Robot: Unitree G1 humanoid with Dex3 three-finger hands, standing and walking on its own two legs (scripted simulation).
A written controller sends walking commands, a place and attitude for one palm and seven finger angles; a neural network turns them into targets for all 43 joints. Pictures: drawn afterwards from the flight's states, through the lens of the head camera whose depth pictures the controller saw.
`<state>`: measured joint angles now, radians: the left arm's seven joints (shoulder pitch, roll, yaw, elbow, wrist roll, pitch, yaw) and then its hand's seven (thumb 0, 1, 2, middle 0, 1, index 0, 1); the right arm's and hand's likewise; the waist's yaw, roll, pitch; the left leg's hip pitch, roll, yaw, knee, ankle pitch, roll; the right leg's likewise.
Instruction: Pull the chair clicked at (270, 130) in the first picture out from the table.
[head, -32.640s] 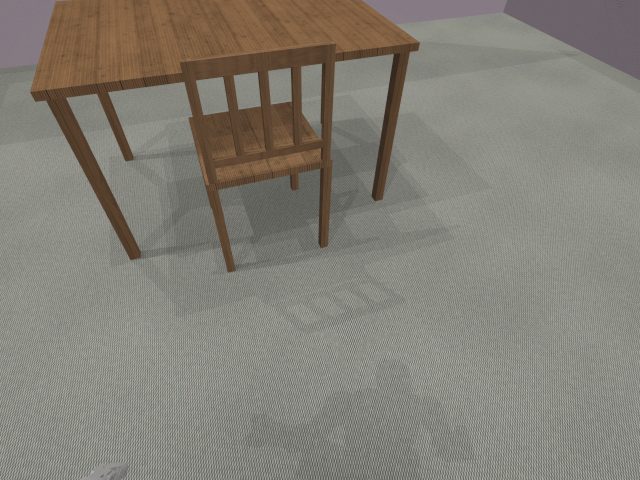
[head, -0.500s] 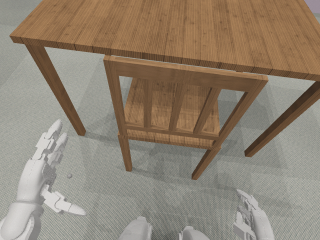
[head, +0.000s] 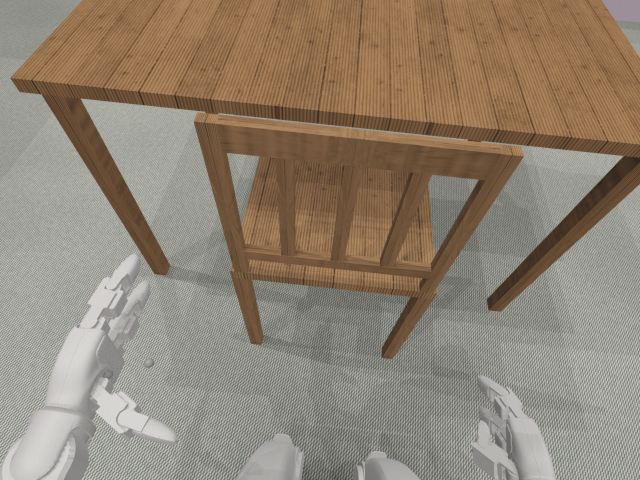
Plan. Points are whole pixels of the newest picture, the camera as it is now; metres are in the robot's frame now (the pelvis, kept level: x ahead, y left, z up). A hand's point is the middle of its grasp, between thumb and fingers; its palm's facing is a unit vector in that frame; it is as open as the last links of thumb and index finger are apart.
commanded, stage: aim the fingers beside a spindle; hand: left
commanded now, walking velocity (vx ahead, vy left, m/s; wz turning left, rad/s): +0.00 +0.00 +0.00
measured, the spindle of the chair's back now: (344, 217) +0.51 -0.01 -0.04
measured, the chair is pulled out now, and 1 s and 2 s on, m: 0.00 0.00 0.00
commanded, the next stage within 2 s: none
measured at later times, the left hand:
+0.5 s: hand (198, 325) +0.29 +0.16 +0.03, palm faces -0.03 -1.00 -0.05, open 16.9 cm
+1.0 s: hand (249, 308) +0.32 +0.11 +0.01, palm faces -0.07 -1.00 -0.03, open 16.9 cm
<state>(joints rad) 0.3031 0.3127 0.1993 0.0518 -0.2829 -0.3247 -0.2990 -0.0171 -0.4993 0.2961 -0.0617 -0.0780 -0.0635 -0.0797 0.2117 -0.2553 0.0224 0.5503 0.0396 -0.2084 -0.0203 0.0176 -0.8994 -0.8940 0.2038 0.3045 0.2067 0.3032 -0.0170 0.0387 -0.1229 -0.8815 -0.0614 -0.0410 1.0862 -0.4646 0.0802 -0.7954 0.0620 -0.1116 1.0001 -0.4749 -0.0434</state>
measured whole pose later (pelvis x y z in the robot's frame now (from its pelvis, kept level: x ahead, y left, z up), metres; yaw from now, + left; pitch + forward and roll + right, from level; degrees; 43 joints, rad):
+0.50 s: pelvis +0.00 -0.02 -0.01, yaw -1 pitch +17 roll -3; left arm 0.12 0.26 0.16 0.16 -0.23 -0.34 -0.20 -0.02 -0.50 0.30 -0.07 -0.08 -0.07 -0.08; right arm 0.22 -0.26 0.02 0.54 0.03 -0.19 -0.01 0.02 -0.90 -0.89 0.20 0.30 0.21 0.30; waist -0.03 0.03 -0.13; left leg -0.93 -0.05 -0.02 1.12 -0.48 0.06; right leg -0.86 0.07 -0.10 1.06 -0.50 -0.07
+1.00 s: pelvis +0.00 -0.02 -0.02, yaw -1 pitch +19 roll -2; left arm -0.03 0.19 0.05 0.27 -0.17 -0.37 -0.12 -0.02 -0.50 0.30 -0.06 -0.08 -0.07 -0.08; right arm 0.20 -0.26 0.02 0.55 0.02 -0.13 0.01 0.02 -0.90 -0.89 0.20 0.30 0.21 0.30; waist -0.02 0.04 -0.14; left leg -1.00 -0.05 -0.01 1.18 -0.50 0.06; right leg -0.95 0.06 -0.09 1.14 -0.53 -0.07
